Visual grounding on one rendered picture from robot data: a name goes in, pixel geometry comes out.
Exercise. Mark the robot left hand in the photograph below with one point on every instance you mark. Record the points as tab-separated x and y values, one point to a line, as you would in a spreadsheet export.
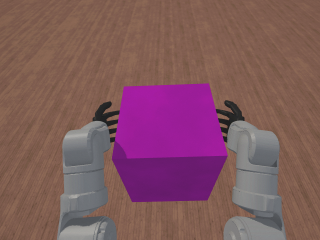
101	116

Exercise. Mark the right robot upper arm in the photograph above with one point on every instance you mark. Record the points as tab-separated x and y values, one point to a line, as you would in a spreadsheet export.
251	228

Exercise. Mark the right robot forearm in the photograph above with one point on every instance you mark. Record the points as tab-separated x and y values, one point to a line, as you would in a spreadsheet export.
257	163

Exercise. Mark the left robot upper arm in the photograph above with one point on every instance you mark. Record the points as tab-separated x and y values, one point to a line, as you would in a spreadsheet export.
89	228

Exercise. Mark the left robot forearm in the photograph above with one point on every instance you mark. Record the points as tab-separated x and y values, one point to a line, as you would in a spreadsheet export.
83	162

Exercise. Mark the robot right hand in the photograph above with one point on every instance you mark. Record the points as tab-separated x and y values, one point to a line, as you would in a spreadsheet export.
237	116

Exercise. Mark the carton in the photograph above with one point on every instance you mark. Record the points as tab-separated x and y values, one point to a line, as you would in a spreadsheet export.
168	144

